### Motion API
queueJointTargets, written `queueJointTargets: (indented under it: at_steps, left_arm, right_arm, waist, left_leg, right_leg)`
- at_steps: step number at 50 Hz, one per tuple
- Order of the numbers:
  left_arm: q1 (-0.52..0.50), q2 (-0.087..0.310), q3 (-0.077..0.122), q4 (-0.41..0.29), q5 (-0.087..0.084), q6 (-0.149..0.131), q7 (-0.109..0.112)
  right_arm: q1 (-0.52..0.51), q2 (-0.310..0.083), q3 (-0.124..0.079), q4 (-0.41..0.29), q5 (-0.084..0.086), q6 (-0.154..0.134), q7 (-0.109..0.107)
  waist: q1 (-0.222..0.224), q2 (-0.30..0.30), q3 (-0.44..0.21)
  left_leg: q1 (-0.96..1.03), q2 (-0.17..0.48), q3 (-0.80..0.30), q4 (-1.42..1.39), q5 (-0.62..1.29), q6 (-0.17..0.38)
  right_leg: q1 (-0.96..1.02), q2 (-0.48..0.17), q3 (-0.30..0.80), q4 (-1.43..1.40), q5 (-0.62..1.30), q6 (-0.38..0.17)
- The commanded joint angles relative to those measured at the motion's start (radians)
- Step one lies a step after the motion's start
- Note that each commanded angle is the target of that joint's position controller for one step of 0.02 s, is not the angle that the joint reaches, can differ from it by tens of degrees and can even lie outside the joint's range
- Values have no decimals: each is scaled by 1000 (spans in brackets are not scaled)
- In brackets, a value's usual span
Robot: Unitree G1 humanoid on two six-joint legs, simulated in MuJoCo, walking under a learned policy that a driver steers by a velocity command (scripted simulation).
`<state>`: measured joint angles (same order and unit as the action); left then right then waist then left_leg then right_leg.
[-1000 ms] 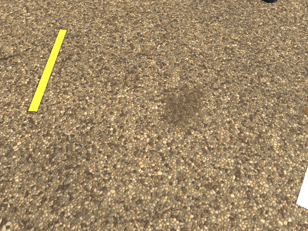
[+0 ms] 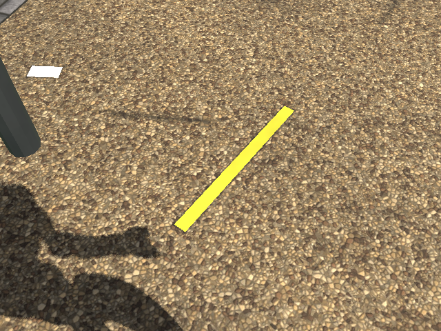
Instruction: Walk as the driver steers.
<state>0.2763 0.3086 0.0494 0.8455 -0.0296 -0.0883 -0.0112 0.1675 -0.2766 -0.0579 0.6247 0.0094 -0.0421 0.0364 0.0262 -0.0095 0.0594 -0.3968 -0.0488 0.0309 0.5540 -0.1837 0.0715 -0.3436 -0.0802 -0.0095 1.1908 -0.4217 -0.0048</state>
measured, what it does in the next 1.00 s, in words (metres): walks ahead, turning right: right foot, then left foot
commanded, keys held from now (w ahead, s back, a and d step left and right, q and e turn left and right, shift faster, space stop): w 0.02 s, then w+e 0.98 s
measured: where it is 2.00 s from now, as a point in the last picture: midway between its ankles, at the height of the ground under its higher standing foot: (345, 185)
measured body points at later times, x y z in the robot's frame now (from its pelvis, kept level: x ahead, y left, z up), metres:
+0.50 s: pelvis +0.28 -0.07 -0.01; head +0.32 -0.09 +0.44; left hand +0.50 +0.16 -0.11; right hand +0.30 -0.36 -0.13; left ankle +0.11 +0.08 -0.65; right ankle +0.36 -0.17 -0.73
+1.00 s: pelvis +0.57 -0.11 +0.00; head +0.60 -0.11 +0.45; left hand +0.77 +0.11 -0.12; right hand +0.62 -0.43 -0.07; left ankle +0.68 -0.04 -0.73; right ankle +0.40 -0.16 -0.65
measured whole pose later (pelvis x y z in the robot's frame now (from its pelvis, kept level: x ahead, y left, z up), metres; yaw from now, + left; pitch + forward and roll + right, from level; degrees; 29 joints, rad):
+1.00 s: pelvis +0.57 -0.11 +0.00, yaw -29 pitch +2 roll +1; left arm 0.35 0.30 0.06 0.73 -0.03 -0.02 0.01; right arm 0.13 -0.27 -0.05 0.68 -0.01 -0.11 0.01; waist 0.03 -0.03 0.00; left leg -0.40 -0.04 0.00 0.54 -0.18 0.02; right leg -0.33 0.07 0.14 1.10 -0.47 -0.03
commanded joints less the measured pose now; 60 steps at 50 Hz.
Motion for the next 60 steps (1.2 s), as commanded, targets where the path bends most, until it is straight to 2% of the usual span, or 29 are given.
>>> queueJointTargets:
  at_steps: [1,3,6,11,16,19,21,22,23,24,25,26,27,28,32,36,40,42,44,45,46,47,48,49,50,51,53,57,60]
  left_arm:
    - [-28,118,27,-84,13,-17,2]
    - [19,84,22,-59,12,8,0]
    - [-51,62,16,-75,15,27,6]
    - [-176,34,6,-107,7,16,-13]
    - [-272,28,0,-167,9,13,-44]
    - [-235,57,14,-190,13,16,-59]
    - [-21,128,55,-150,14,22,-51]
    - [140,208,87,-123,11,29,-35]
    - [155,301,103,-124,0,25,-30]
    - [189,214,79,-140,2,20,-29]
    - [150,171,67,-140,11,16,-25]
    - [88,154,62,-154,10,16,-21]
    - [22,125,53,-170,12,18,-18]
    - [-14,104,43,-189,25,19,-13]
    - [-32,130,51,-201,20,18,5]
    - [14,150,59,-183,8,30,23]
    - [78,147,60,-161,0,45,28]
    - [77,143,61,-161,3,50,30]
    - [50,124,57,-171,7,55,29]
    - [45,81,42,-182,13,52,26]
    - [72,17,19,-200,33,48,25]
    - [200,2,11,-234,-5,38,23]
    - [171,113,31,-198,-14,40,27]
    - [62,153,44,-212,-4,46,25]
    - [17,136,44,-220,6,50,26]
    - [-13,123,47,-233,13,50,22]
    - [0,85,44,-239,0,58,10]
    - [-57,27,26,-264,11,63,8]
    - [-121,12,13,-270,14,50,-5]
  right_arm:
    - [74,-106,-31,-29,-12,-26,-5]
    - [63,-109,-33,-13,-12,-43,-9]
    - [84,-124,-38,27,-21,-59,-19]
    - [111,-141,-39,71,-22,-62,-32]
    - [163,-156,-50,126,-5,-41,-40]
    - [137,-190,-60,128,2,-17,-55]
    - [111,-200,-59,119,2,2,-70]
    - [133,-171,-44,102,-11,-2,-78]
    - [253,-26,4,58,-40,-31,-56]
    - [162,-100,-4,64,-10,-69,-37]
    - [68,-145,-15,33,28,-92,-25]
    - [28,-137,-8,20,21,-105,-28]
    - [7,-141,-14,21,-6,-106,-35]
    - [21,-147,-21,20,-15,-96,-38]
    - [35,-103,-13,14,-27,-58,-43]
    - [-113,-63,6,-16,-23,-60,-38]
    - [-195,-93,-4,-38,-3,-75,-23]
    - [-180,-120,-17,-36,0,-84,-17]
    - [-79,-141,-34,-10,-1,-94,-20]
    - [24,-173,-49,4,-14,-99,-27]
    - [172,-230,-62,16,-23,-96,-36]
    - [223,-293,-78,57,-28,-81,-26]
    - [178,-185,-56,30,-9,-78,-23]
    - [142,-134,-42,26,-7,-72,-29]
    - [102,-121,-34,23,-17,-67,-29]
    - [77,-102,-28,33,-20,-64,-31]
    - [66,-88,-23,48,-22,-69,-34]
    - [98,-127,-36,97,-16,-78,-30]
    - [97,-147,-38,122,-7,-69,-28]
  waist:
    - [-27,75,-127]
    - [-2,72,-120]
    - [-15,57,-58]
    - [-71,59,-5]
    - [-107,50,30]
    - [-64,90,-21]
    - [57,90,-155]
    - [121,-3,-261]
    - [14,-271,-368]
    - [93,-165,-469]
    - [107,-121,-325]
    - [73,-28,-234]
    - [34,14,-160]
    - [-3,-9,-138]
    - [-41,-28,-90]
    - [18,-61,-67]
    - [49,-79,-69]
    - [30,-98,-72]
    - [-32,-117,-96]
    - [-83,-92,-179]
    - [-125,56,-321]
    - [-53,409,-378]
    - [-83,240,-277]
    - [-108,144,-167]
    - [-92,77,-115]
    - [-78,77,-71]
    - [-52,126,-57]
    - [-52,82,-40]
    - [-64,70,-32]
  left_leg:
    - [308,265,-336,-298,221,194]
    - [250,269,-273,-355,260,206]
    - [232,262,-171,-408,273,190]
    - [267,240,-17,-441,224,125]
    - [452,302,33,-386,296,100]
    - [525,315,71,-238,673,62]
    - [465,267,128,76,902,12]
    - [244,225,136,370,656,-30]
    - [-220,3,63,739,-288,-104]
    - [-345,-7,-142,846,-396,-86]
    - [-426,47,-150,839,-314,-63]
    - [-409,93,-138,757,-232,-52]
    - [-356,122,-127,663,-189,-58]
    - [-279,142,-132,620,-161,-65]
    - [-212,138,-91,434,-87,-125]
    - [-129,83,-75,121,202,-149]
    - [-80,46,-102,-27,242,-138]
    - [-54,45,-120,-63,174,-113]
    - [82,45,-99,-116,134,-70]
    - [266,111,-144,-111,117,-26]
    - [522,295,-337,-106,58,32]
    - [733,479,-824,-222,-218,187]
    - [663,459,-813,-262,-402,161]
    - [552,414,-632,-263,-341,118]
    - [446,370,-509,-277,-196,99]
    - [376,334,-421,-297,-88,97]
    - [305,295,-294,-341,12,90]
    - [296,306,-183,-392,167,136]
    - [310,281,-85,-401,241,127]
  right_leg:
    - [-285,-81,71,-11,104,-5]
    - [-254,-84,63,-52,150,16]
    - [-331,-86,77,-169,288,41]
    - [-318,-32,61,-451,549,26]
    - [-379,-6,31,-582,483,-21]
    - [-293,54,-43,-595,317,-71]
    - [13,141,-92,-632,305,-125]
    - [321,46,89,-645,350,-187]
    - [687,-213,658,-722,191,-394]
    - [771,-242,843,-856,78,-406]
    - [684,-218,695,-877,113,-353]
    - [539,-178,584,-879,186,-320]
    - [390,-145,498,-894,297,-301]
    - [288,-120,447,-917,388,-299]
    - [107,-68,326,-965,534,-301]
    - [43,7,251,-949,435,-232]
    - [119,-23,345,-883,330,-206]
    - [177,-47,411,-824,311,-189]
    - [177,-27,429,-735,343,-159]
    - [128,22,385,-586,353,-126]
    - [-7,104,275,-294,121,-84]
    - [-354,184,181,-14,-199,-37]
    - [-448,102,209,96,-129,-20]
    - [-463,73,179,113,-33,-13]
    - [-426,42,157,95,35,-6]
    - [-412,17,156,49,78,-3]
    - [-353,-15,133,3,115,1]
    - [-386,-20,123,-144,185,18]
    - [-353,-13,91,-340,327,15]
Keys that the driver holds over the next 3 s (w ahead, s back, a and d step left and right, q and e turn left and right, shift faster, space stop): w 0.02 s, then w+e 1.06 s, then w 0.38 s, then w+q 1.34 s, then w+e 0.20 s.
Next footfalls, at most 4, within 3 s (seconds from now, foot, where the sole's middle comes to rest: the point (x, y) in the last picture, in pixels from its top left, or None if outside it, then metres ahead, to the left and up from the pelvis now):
0.44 right None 0.40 -0.17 -0.77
0.90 left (250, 244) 0.72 -0.06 -0.77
1.40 right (362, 226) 0.80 -0.44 -0.77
1.96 left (335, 140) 1.18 -0.40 -0.77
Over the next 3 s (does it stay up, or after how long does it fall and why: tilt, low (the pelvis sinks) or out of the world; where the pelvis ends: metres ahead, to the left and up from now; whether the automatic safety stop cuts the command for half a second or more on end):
stays up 1.54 -0.51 -0.01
